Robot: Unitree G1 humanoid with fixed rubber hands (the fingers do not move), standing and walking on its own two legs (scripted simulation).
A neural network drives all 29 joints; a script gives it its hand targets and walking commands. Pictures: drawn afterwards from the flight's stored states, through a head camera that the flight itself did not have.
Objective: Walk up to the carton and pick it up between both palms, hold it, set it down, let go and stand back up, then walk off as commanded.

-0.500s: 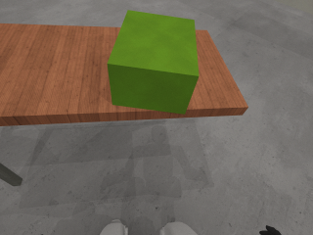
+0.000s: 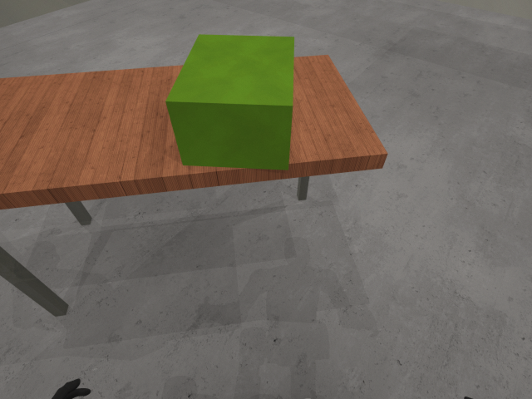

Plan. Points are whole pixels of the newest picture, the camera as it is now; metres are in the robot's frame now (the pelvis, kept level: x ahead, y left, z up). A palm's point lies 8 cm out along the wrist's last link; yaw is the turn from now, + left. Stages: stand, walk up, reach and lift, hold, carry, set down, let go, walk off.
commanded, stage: walk off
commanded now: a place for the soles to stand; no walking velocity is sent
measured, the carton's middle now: (241, 98) +0.78 +0.03 +0.04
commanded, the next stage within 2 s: stand in 0.50 s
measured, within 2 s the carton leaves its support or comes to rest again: neither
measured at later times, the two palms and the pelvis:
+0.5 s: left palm out of the picture +0.14 +0.30 -0.08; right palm out of the picture +0.07 -0.30 -0.08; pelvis +0.01 +0.01 +0.01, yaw +0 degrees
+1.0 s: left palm out of the picture +0.14 +0.29 -0.07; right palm out of the picture +0.07 -0.31 -0.07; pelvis -0.01 +0.00 +0.01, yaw +0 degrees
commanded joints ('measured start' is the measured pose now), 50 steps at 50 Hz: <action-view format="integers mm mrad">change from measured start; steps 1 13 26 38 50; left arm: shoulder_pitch -48 -18 -81 -104 -117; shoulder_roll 152 264 190 145 192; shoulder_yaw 33 23 6 -15 -17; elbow -106 -77 -28 13 58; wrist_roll -17 -4 -39 -34 -30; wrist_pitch -21 -116 -82 -77 -82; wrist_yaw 1 14 7 -7 -12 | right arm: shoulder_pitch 130 52 -57 -84 -45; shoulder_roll -161 -102 -134 -111 -90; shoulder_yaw -92 -59 -61 -44 -22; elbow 32 17 25 27 72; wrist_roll -90 -48 -63 -57 -54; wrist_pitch -64 -82 -91 -96 -88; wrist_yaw -10 -6 -12 -13 -2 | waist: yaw -22 13 42 62 57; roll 72 -113 -38 26 -18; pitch -53 -141 -147 -97 -64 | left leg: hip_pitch -52 -213 -52 -144 -117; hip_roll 229 67 181 163 143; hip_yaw -308 -15 -159 -136 -116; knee -374 -15 -226 -297 -296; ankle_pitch -144 37 538 359 288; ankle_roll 133 6 31 29 37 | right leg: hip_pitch -36 306 208 260 187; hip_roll -91 -358 -143 -148 -166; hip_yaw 125 384 107 113 154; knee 0 -258 -137 -205 -281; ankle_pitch -275 151 236 150 -24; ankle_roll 32 -158 -19 -15 -14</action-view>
